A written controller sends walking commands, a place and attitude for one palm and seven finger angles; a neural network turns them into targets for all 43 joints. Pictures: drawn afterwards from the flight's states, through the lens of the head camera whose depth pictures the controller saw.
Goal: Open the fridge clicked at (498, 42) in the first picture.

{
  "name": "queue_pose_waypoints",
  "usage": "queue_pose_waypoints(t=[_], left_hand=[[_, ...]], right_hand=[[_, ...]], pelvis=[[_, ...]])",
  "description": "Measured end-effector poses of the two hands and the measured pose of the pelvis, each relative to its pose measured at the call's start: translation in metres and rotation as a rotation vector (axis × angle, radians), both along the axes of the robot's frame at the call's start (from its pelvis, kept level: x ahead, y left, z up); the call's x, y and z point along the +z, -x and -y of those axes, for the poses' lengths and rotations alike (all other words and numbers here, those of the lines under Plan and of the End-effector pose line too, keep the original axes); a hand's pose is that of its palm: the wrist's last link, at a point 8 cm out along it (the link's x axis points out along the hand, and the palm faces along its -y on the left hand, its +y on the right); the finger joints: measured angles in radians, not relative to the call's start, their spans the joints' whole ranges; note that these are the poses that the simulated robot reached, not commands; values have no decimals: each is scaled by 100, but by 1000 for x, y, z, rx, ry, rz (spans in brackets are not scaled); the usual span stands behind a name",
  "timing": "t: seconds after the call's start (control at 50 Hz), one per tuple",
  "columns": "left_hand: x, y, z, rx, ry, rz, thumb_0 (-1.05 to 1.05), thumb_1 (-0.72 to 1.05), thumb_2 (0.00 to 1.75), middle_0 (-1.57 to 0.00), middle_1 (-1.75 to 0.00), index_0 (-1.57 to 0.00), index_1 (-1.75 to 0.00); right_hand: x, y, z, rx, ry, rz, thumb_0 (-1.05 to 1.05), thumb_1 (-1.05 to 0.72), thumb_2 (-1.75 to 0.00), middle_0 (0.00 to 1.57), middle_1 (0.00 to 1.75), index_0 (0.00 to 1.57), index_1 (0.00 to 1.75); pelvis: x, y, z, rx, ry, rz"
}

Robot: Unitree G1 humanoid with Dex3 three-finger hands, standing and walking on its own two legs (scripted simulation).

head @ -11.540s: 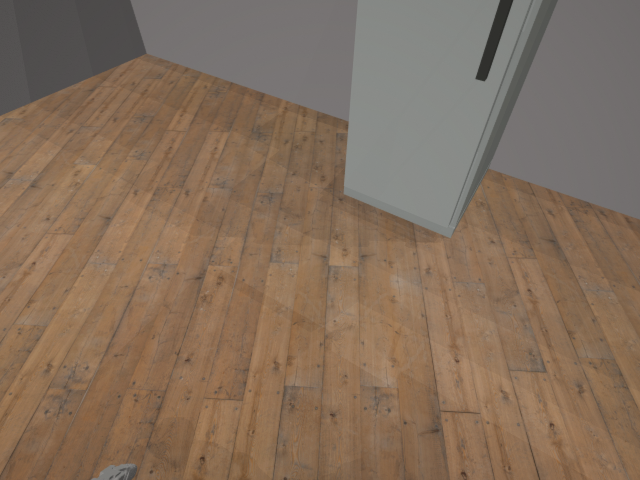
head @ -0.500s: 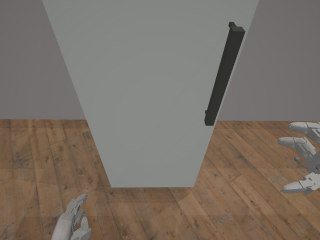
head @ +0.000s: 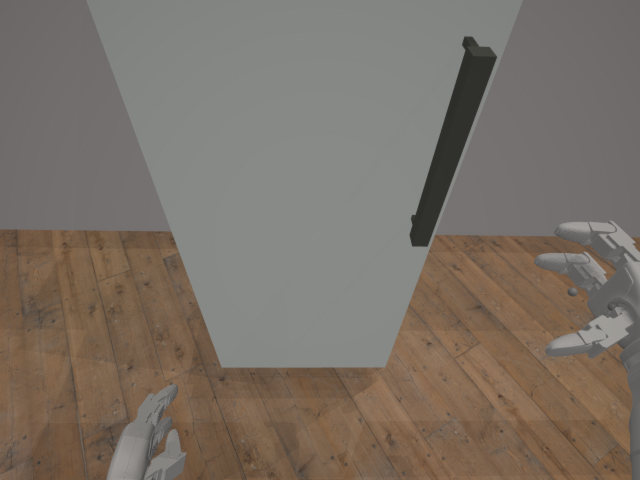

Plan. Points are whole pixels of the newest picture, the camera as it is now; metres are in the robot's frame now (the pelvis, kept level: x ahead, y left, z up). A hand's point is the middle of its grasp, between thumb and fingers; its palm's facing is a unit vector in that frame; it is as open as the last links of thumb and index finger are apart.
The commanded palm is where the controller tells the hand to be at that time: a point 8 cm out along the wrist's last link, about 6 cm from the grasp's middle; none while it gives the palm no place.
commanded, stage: move the hooked fingers beside the handle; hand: right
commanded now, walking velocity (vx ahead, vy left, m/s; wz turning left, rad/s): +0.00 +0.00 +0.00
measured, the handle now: (439, 157) +0.53 -0.15 +0.14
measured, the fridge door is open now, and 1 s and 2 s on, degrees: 0 0 0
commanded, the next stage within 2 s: none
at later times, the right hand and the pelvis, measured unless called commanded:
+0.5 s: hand (537, 245) +0.37 -0.25 +0.13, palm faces -0.02 +1.00 -0.02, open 14.0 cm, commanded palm +0.35 -0.29 +0.12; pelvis +0.00 +0.00 +0.00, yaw +1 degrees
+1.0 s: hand (508, 215) +0.44 -0.23 +0.12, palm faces -0.04 +1.00 +0.01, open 14.0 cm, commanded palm +0.42 -0.29 +0.12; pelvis +0.00 +0.00 -0.01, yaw +1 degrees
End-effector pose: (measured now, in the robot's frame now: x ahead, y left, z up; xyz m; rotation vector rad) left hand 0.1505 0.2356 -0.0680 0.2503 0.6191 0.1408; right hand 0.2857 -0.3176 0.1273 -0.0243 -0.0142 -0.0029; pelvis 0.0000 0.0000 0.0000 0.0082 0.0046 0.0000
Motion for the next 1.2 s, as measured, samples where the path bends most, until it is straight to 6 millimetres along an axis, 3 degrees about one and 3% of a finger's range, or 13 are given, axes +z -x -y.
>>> queue_pose_waypoints(t=[0.28, 0.42, 0.56, 0.76, 0.88, 1.02, 1.2], left_hand=[[-13, 30, -18, 67, -10, -96, 1, 90, 90, -20, -30, -20, -30], [-16, 42, -24, 87, -20, -145, 1, 90, 90, -20, -30, -20, -30], [-21, 49, -26, 98, -23, -183, 1, 90, 90, -20, -30, -20, -30], [-26, 60, -26, 115, -18, -233, 1, 90, 90, -20, -30, -20, -30], [-32, 74, -26, 130, -21, -292, 1, 90, 90, -20, -30, -20, -30], [-36, 95, -28, 162, -29, -360, 1, 90, 90, -20, -30, -20, -30], [-41, 123, -29, 203, -42, -466, 1, 90, 90, -20, -30, -20, -30]], right_hand=[[0, -43, -15, 31, -14, -15, -1, 50, -30, 30, 120, 30, 120], [-5, -59, -13, 4, -21, -18, -1, 50, -30, 30, 120, 30, 120], [3, -75, -23, 42, -12, 9, -1, 50, -30, 30, 120, 30, 120], [-7, -99, -26, 22, -18, -31, -1, 50, -30, 30, 120, 30, 120], [1, -113, -32, 46, -20, 15, -1, 50, -30, 30, 120, 30, 120], [-9, -133, -29, 40, -22, -52, -1, 50, -30, 30, 120, 30, 120], [-3, -156, -34, 64, -29, -2, -1, 50, -30, 30, 120, 30, 120]], pelvis=[[-2, 0, -1, 14, 7, -39], [-3, 0, -4, 17, 8, -55], [-4, -1, -2, 14, 5, -70], [-7, 2, -1, 19, 6, -96], [-9, 2, 0, 19, 3, -111], [-11, 5, 2, 22, 3, -141], [-14, 4, 6, 23, -3, -172]])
